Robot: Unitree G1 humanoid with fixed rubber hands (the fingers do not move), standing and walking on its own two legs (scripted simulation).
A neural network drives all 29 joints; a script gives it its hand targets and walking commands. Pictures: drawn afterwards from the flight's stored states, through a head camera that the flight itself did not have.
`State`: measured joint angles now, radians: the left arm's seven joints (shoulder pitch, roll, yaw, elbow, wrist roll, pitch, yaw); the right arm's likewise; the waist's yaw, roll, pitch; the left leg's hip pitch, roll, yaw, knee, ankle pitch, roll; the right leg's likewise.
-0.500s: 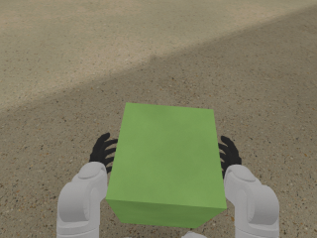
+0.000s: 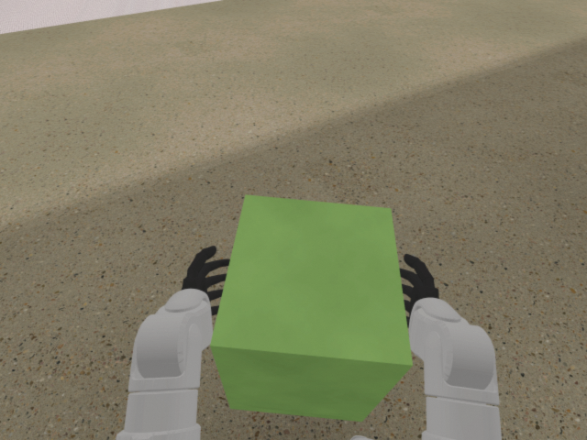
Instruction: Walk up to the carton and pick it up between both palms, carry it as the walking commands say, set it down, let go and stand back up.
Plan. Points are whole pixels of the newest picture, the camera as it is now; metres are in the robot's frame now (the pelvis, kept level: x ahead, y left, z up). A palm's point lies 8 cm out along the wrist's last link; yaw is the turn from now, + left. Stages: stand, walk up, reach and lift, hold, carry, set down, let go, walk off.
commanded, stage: carry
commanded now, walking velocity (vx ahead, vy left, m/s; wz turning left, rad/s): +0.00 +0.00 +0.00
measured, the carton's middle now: (306, 313) +0.29 +0.00 +0.02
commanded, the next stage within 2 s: none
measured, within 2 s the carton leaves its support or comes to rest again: neither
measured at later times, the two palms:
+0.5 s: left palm (184, 321) +0.23 +0.14 +0.10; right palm (434, 337) +0.22 -0.15 +0.09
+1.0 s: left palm (190, 320) +0.24 +0.15 +0.07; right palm (426, 335) +0.23 -0.15 +0.07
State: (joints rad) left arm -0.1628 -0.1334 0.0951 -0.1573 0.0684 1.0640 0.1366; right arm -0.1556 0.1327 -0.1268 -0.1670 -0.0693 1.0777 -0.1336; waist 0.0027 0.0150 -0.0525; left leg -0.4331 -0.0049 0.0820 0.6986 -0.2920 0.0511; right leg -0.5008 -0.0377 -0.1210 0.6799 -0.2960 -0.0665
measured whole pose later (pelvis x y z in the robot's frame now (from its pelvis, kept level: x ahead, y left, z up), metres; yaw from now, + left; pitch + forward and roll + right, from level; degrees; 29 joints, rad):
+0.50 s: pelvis -0.03 +0.01 +0.02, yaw -2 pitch +3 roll +0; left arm -0.09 -0.13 0.06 -0.28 0.07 1.10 0.14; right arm -0.10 0.13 -0.09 -0.26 -0.03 1.10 -0.16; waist -0.01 0.00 -0.12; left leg -0.34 -0.06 0.10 0.55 -0.26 0.11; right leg -0.41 -0.03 -0.06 0.53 -0.17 -0.01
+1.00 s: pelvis -0.03 +0.01 +0.02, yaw -2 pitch +4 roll +0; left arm -0.11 -0.13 0.08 -0.16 0.07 0.98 0.13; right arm -0.11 0.13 -0.11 -0.15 -0.04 0.98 -0.15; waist 0.00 0.00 -0.10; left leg -0.36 -0.06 0.11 0.54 -0.26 0.11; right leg -0.43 -0.03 -0.06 0.53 -0.17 0.00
